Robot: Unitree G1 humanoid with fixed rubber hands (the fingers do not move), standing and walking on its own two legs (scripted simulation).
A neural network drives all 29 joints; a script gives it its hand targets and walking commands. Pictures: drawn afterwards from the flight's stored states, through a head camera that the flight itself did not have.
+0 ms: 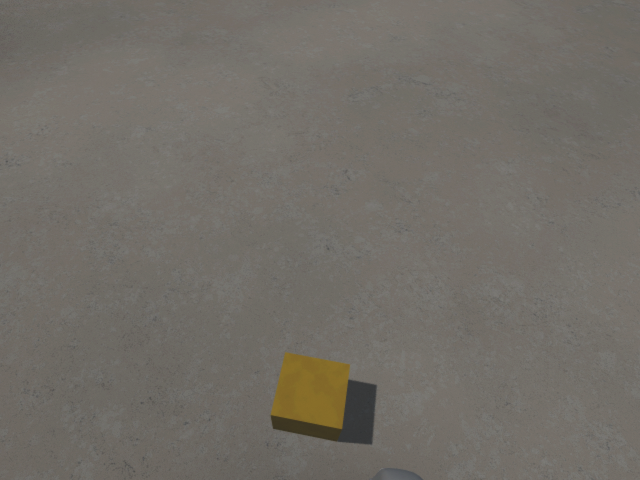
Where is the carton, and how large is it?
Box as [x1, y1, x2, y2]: [271, 352, 349, 441]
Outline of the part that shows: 285,352 271,411 273,428 336,441 342,425 349,364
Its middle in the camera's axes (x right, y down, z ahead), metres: -0.02 +0.46 +1.12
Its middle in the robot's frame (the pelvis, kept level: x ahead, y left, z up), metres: +0.40 +0.01 -0.70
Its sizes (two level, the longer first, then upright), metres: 0.189 0.172 0.156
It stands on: the floor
